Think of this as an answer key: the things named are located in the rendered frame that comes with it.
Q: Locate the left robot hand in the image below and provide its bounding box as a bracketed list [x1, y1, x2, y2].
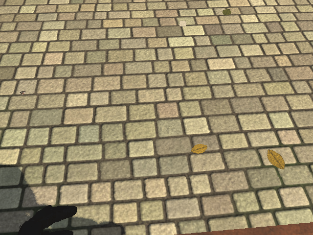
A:
[18, 205, 77, 235]

